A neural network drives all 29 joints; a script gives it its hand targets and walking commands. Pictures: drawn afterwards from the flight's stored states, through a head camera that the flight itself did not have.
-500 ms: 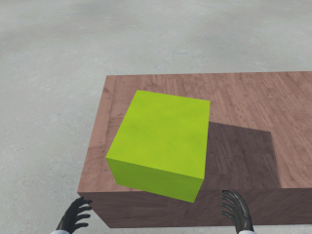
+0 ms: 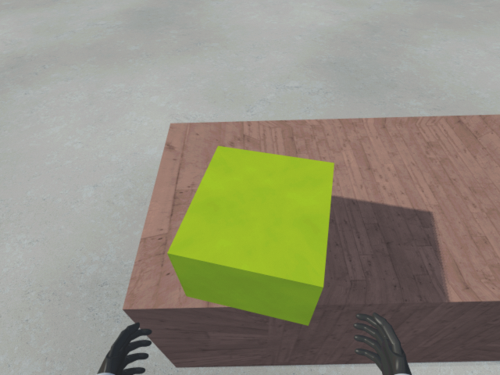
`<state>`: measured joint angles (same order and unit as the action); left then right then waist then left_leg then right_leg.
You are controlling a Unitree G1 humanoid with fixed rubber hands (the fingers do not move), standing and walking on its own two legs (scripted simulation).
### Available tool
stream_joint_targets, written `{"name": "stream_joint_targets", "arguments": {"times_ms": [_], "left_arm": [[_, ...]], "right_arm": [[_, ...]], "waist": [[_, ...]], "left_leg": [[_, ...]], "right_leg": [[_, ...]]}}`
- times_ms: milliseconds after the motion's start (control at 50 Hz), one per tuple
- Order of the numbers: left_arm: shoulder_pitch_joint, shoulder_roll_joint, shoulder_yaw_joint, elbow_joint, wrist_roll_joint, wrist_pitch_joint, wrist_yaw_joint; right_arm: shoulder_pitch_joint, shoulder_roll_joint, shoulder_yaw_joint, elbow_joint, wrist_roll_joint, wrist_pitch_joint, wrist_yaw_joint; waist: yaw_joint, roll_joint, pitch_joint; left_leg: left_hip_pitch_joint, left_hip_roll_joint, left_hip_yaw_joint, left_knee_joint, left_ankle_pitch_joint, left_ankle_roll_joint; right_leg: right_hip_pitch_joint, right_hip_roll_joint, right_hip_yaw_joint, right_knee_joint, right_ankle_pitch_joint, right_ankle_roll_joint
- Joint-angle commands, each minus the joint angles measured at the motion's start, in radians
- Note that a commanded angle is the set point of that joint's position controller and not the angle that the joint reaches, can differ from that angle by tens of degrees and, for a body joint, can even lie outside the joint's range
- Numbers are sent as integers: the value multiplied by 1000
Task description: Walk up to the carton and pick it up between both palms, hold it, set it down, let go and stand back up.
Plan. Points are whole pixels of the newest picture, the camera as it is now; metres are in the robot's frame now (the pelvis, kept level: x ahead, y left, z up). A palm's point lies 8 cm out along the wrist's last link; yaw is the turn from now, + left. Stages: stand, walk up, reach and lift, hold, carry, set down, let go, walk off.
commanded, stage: let go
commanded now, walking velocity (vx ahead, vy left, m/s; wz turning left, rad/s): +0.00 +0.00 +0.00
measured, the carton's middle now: (260, 229) +0.44 -0.02 -0.09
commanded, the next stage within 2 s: stand in 0.24 s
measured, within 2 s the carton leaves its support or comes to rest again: neither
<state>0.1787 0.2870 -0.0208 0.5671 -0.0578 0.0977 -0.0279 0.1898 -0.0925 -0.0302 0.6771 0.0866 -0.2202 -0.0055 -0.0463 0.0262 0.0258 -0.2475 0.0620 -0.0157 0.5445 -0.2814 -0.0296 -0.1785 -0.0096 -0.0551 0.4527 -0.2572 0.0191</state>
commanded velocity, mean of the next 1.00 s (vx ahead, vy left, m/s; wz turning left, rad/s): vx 0.00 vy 0.00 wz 0.00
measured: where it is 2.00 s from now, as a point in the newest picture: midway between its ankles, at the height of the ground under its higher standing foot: outside the picture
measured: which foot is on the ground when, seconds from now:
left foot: down 0.00-1.00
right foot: down 0.00-1.00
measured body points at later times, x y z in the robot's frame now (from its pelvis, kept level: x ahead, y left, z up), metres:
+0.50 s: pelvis +0.00 -0.01 +0.00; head +0.00 -0.01 +0.45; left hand +0.18 +0.23 -0.08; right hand +0.14 -0.26 -0.11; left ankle +0.01 +0.13 -0.74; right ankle -0.01 -0.13 -0.74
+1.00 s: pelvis +0.00 -0.02 +0.00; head +0.00 -0.03 +0.45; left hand +0.18 +0.22 -0.07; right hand +0.13 -0.27 -0.11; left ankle +0.01 +0.13 -0.74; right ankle -0.01 -0.13 -0.74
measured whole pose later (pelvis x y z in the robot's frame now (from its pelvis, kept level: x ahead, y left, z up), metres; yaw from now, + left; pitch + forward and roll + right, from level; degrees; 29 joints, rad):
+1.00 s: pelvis +0.00 -0.02 +0.00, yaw +0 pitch -1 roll +0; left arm 0.19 0.27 -0.02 0.57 0.02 0.00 0.00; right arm 0.19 -0.24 -0.03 0.72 0.06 -0.03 0.00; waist -0.04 0.03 0.02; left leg -0.24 0.06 -0.02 0.54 -0.28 -0.03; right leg -0.22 -0.01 -0.05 0.54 -0.30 -0.01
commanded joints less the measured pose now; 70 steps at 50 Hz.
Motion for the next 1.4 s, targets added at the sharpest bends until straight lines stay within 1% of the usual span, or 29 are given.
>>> {"name": "stream_joint_targets", "arguments": {"times_ms": [0, 80, 120, 220, 240, 260, 320, 380, 540, 580, 620, 680, 720, 800, 820, 860, 920, 960, 1020, 1040, 1060, 1100, 1120, 1180, 1240, 1280, 1320, 1340, 1380], "left_arm": [[-35, 10, 43, -189, 12, -16, 31], [-81, -9, 46, -152, 36, 13, 55], [-59, 0, 47, -175, 14, 3, 49], [-87, 16, 65, -174, 22, 11, 49], [-6, 196, 107, -78, 103, -58, 50], [26, 197, 121, -59, 101, -85, 49], [-11, 193, 109, -37, 102, -117, 35], [9, 190, 115, -17, 90, -134, 27], [3, 210, 109, -3, 92, -142, 31], [0, 226, 112, 10, 95, -153, 34], [-14, 239, 128, 4, 89, -156, 36], [31, 241, 118, 5, 83, -150, 37], [12, 249, 124, 4, 93, -155, 33], [26, 232, 122, 15, 78, -155, 33], [36, 234, 119, 17, 82, -156, 32], [24, 244, 124, 13, 78, -158, 37], [42, 241, 125, 19, 85, -158, 33], [31, 234, 117, 16, 82, -160, 31], [52, 236, 124, 18, 73, -160, 27], [19, 223, 120, 13, 83, -161, 30], [15, 229, 118, 9, 85, -158, 31], [41, 240, 119, 20, 77, -162, 31], [43, 227, 119, 19, 74, -168, 33], [61, 226, 112, 40, 76, -164, 35], [47, 252, 112, 30, 81, -161, 37], [44, 221, 114, 39, 77, -158, 34], [66, 243, 125, 28, 76, -168, 27], [58, 237, 120, 32, 80, -169, 28], [41, 214, 108, 32, 87, -168, 31]], "right_arm": [[-111, -225, -93, -45, -122, -28, 13], [-156, -264, -106, 25, -138, -14, 36], [-132, -238, -99, -45, -148, -21, 32], [-154, -235, -103, -28, -141, -13, 26], [10, -411, -82, 27, -166, 60, -1], [-18, -402, -88, 35, -165, 90, -18], [-34, -366, -76, 0, -144, 126, -15], [3, -417, -73, 38, -143, 135, -11], [-29, -426, -53, 25, -144, 154, 3], [-1, -425, -58, 38, -141, 155, -6], [-25, -415, -53, 23, -142, 161, 1], [-18, -413, -61, 20, -141, 162, 8], [-17, -430, -65, 29, -140, 157, 5], [-16, -417, -61, 17, -150, 166, 0], [-2, -430, -65, 23, -141, 161, -3], [-8, -414, -57, 15, -144, 154, 4], [-20, -435, -54, 24, -143, 159, -1], [0, -433, -57, 36, -138, 157, 5], [-37, -416, -62, 21, -145, 157, 4], [0, -406, -57, 34, -136, 153, 3], [-32, -424, -61, 23, -138, 146, 2], [-23, -423, -61, 22, -134, 149, 0], [-40, -417, -63, 14, -135, 154, 3], [-6, -418, -55, 32, -132, 152, 2], [-6, -420, -58, 31, -138, 156, 3], [-35, -434, -62, 35, -142, 149, 1], [-8, -434, -67, 50, -141, 157, 1], [-33, -417, -58, 30, -134, 156, 5], [4, -427, -61, 40, -136, 157, 0]], "waist": [[50, 60, -90], [56, 96, -84], [68, 36, -101], [59, 36, -98], [74, 58, -145], [95, 49, -159], [64, -27, -141], [72, 18, -186], [58, 32, -192], [48, -31, -189], [42, 26, -218], [54, -37, -177], [39, 7, -204], [53, -40, -154], [49, 20, -177], [43, -27, -218], [57, 19, -176], [56, -32, -160], [62, 14, -195], [46, -12, -193], [46, 40, -182], [47, 21, -206], [54, -37, -207], [55, -10, -207], [42, -31, -188], [66, 15, -142], [56, 17, -213], [47, -45, -197], [35, -37, -191]], "left_leg": [[223, -41, 50, -185, 297, -55], [206, -38, 46, -196, 267, -61], [216, -44, 66, -185, 285, -48], [202, -47, 73, -188, 266, -45], [64, 20, -22, -108, 497, 10], [62, 19, -12, -98, 454, 17], [34, 18, -41, -130, 216, 37], [82, 19, -14, -120, 197, 41], [69, 29, -35, -91, 258, 63], [75, 33, -43, -93, 251, 66], [98, 28, -32, -63, 311, 58], [57, 21, -39, -68, 283, 67], [74, 22, -29, -64, 268, 60], [49, 31, -39, -90, 198, 62], [70, 34, -45, -87, 205, 69], [81, 46, -46, -81, 288, 78], [74, 42, -53, -80, 279, 78], [55, 28, -46, -66, 238, 71], [80, 42, -43, -62, 296, 72], [73, 41, -29, -69, 230, 64], [69, 42, -34, -65, 256, 64], [94, 49, -36, -55, 354, 68], [93, 39, -47, -53, 271, 73], [87, 36, -44, -53, 318, 72], [92, 30, -42, -79, 247, 77], [57, 53, -70, -101, 201, 85], [91, 43, -37, -82, 226, 78], [91, 41, -40, -69, 213, 75], [81, 42, -46, -86, 172, 68]], "right_leg": [[38, 84, -30, -100, 132, -72], [25, 90, -47, -93, 98, -78], [41, 85, -36, -92, 134, -69], [39, 77, -32, -86, 134, -57], [92, -55, 55, 19, 204, -28], [61, -67, 66, 27, 175, -36], [38, -74, 55, -4, 77, -27], [29, -92, 75, -3, 115, -32], [26, -82, 80, 7, 131, -36], [31, -83, 81, 12, 140, -34], [38, -78, 95, 24, 163, -30], [41, -81, 57, 29, 208, -40], [37, -85, 71, 18, 178, -45], [35, -93, 77, 4, 132, -45], [33, -98, 104, 13, 149, -57], [35, -94, 84, 37, 185, -53], [10, -91, 82, 20, 138, -51], [21, -96, 93, 5, 178, -57], [19, -93, 83, 31, 191, -47], [24, -93, 90, 19, 168, -52], [29, -99, 89, 16, 218, -51], [28, -92, 75, 53, 259, -56], [12, -104, 87, 20, 211, -52], [56, -103, 85, 19, 264, -58], [13, -99, 82, 13, 196, -56], [-6, -96, 87, 12, 121, -57], [32, -109, 92, 14, 153, -54], [12, -103, 92, -10, 172, -59], [16, -112, 99, -18, 133, -59]]}}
